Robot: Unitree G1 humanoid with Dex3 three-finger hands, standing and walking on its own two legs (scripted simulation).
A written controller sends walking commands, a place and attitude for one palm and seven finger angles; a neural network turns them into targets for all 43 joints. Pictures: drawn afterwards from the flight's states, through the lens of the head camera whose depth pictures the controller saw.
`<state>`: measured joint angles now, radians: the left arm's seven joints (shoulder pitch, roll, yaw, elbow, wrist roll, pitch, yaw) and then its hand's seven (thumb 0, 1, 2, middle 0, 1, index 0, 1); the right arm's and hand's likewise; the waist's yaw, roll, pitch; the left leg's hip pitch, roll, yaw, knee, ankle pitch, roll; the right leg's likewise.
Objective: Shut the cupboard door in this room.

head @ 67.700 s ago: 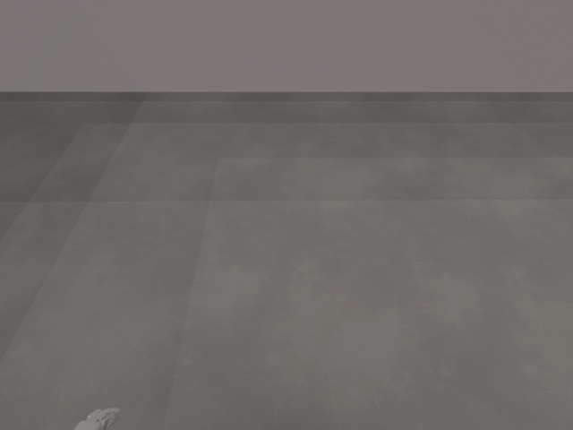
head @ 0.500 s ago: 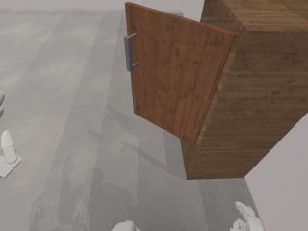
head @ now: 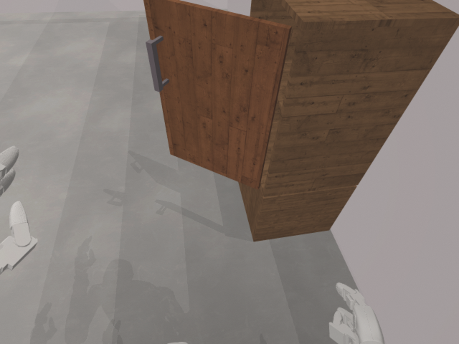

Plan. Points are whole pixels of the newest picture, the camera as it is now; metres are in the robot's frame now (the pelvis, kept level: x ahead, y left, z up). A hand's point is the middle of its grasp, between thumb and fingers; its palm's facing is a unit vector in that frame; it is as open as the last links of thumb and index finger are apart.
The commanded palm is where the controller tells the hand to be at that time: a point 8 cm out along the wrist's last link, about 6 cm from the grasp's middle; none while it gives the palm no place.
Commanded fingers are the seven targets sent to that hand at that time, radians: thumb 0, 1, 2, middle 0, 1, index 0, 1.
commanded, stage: stop stepping back and stand still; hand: left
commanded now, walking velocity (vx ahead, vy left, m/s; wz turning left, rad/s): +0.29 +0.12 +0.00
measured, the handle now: (159, 64) +0.83 +0.25 +0.05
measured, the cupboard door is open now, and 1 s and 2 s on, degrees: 54 54 54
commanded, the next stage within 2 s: let the arm hang, fingers relaxed in 0.58 s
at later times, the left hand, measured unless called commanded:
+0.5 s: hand (0, 293) +0.15 +0.26 +0.15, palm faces +0.44 -0.80 -0.40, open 7.4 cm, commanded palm +0.08 +0.31 +0.18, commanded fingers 0.00 0.90 0.90 -0.20 -0.30 -0.20 -0.30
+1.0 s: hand out of the picture +0.03 +0.19 -0.17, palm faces +0.09 -0.99 -0.12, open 7.1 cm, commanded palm none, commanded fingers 0.00 0.90 0.90 -0.20 -0.30 -0.20 -0.30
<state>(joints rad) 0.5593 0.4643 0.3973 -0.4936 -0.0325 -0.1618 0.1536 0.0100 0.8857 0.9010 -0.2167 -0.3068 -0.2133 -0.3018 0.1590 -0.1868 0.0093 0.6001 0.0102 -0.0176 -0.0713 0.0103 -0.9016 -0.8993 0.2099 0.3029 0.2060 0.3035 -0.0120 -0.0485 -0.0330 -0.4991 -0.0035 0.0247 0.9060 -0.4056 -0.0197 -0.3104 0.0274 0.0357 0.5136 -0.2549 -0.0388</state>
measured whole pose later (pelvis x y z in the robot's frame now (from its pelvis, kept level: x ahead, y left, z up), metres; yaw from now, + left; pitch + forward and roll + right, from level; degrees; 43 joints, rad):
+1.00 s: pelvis -0.06 +0.03 -0.01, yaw +3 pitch -1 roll +0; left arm 0.27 0.16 0.01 0.76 0.00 0.04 0.02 -0.02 0.96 0.90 -0.21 -0.30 -0.20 -0.30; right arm 0.20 -0.22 0.02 0.85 -0.03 0.01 -0.01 0.01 -0.91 -0.90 0.21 0.30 0.20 0.30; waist -0.01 -0.07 0.05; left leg -0.31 -0.01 0.00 0.57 -0.24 0.01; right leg -0.25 0.01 -0.05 0.57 -0.31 -0.02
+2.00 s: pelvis -0.06 +0.02 +0.00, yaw +2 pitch -2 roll +0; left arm 0.30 0.14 0.01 1.13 0.01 0.00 0.03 0.00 0.91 0.90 -0.20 -0.30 -0.20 -0.30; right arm 0.30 -0.13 0.00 1.11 -0.02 0.01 -0.04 0.00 -0.91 -0.90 0.20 0.30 0.20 0.30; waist -0.01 0.01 0.03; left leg -0.23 0.00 0.02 0.42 -0.17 0.01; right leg -0.17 0.02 -0.03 0.42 -0.23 -0.03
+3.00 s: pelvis -0.05 +0.03 +0.00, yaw +18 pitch +2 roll -2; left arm 0.12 0.23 0.08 0.92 0.02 0.04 0.02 0.00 0.91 0.90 -0.20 -0.30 -0.20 -0.30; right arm 0.25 -0.19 -0.05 0.97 -0.04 0.03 -0.03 0.00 -0.91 -0.90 0.21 0.30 0.20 0.30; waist -0.03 0.01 0.08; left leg -0.33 -0.04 -0.08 0.48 -0.18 0.04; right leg -0.46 -0.03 0.01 1.03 -0.41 0.05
